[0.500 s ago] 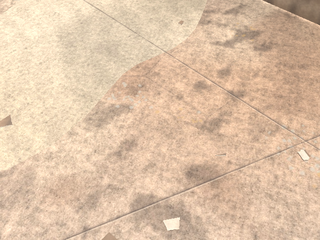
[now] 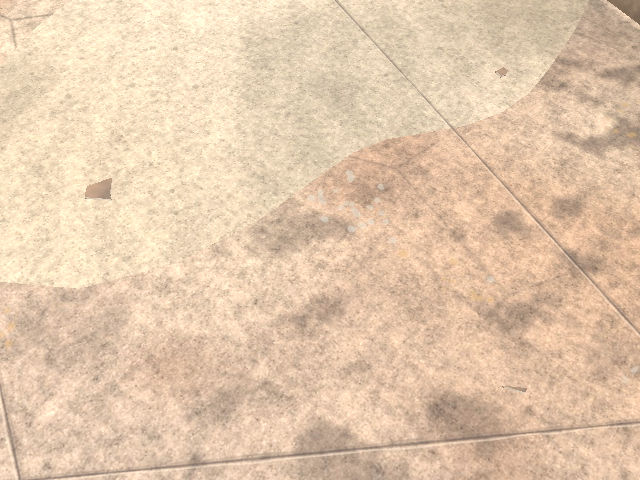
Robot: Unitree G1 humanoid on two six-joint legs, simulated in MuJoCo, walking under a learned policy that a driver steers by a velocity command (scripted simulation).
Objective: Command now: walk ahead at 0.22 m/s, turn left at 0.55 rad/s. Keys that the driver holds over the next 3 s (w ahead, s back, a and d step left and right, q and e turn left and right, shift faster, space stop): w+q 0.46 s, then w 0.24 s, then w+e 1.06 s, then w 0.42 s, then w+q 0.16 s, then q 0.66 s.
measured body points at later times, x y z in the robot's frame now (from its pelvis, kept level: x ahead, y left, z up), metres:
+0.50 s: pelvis +0.17 -0.05 +0.01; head +0.19 -0.07 +0.46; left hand +0.14 +0.24 -0.09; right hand +0.40 -0.26 -0.08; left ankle +0.16 +0.12 -0.64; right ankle +0.16 -0.17 -0.73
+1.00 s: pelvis +0.41 +0.09 +0.01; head +0.43 +0.10 +0.46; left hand +0.42 +0.40 -0.10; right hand +0.59 -0.14 -0.09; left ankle +0.37 +0.18 -0.73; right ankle +0.49 -0.06 -0.64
